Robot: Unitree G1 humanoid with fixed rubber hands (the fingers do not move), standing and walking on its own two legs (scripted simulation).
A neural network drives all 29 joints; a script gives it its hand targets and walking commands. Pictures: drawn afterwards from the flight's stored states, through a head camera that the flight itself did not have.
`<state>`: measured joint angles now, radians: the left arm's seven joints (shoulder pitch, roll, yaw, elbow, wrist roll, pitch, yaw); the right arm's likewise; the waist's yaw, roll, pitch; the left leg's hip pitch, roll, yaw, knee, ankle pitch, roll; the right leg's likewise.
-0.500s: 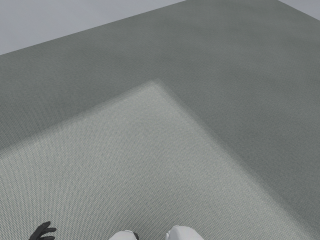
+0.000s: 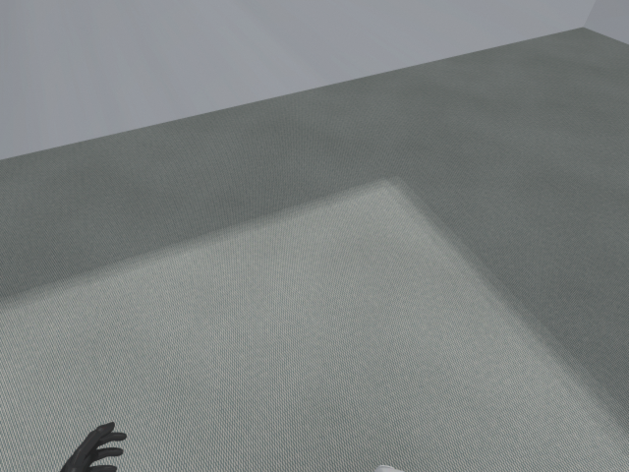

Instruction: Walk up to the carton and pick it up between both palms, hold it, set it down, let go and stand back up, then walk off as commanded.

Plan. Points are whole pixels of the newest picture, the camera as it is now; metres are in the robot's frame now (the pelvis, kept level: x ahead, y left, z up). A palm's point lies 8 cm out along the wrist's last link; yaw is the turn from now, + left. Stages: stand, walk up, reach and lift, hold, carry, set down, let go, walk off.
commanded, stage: walk up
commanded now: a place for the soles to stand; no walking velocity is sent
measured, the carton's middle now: out of the picture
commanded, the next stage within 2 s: none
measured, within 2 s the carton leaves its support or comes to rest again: neither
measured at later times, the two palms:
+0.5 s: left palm out of the picture -0.03 +0.30 -0.06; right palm out of the picture +0.07 -0.32 -0.09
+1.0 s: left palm out of the picture +0.01 +0.30 -0.12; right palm (527, 434) +0.21 -0.27 -0.08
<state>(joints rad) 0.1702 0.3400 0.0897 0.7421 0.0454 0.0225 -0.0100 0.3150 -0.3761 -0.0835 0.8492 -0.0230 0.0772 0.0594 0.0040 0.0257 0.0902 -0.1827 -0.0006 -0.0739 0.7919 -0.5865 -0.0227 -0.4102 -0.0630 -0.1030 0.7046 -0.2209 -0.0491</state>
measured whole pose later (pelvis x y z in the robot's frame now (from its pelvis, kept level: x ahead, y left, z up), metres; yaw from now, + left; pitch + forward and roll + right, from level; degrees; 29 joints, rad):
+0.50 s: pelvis -0.04 -0.03 +0.02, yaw +9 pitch -4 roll +0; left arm 0.26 0.37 0.10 0.84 0.02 -0.02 -0.05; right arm 0.32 -0.38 -0.09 0.83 -0.03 0.01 0.04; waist 0.05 0.03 0.07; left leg -0.40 -0.05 -0.12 1.00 -0.45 0.04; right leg -0.24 0.00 -0.06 0.57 -0.26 -0.04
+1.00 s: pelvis +0.03 -0.02 +0.00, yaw +29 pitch -2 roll +0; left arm 0.14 0.41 0.06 0.75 0.00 0.01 -0.05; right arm 0.30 -0.33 -0.05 0.81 -0.02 -0.02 0.01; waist -0.03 -0.10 0.17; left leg -0.42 -0.03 -0.12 0.70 -0.25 -0.03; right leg -0.41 0.00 0.00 0.91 -0.51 -0.01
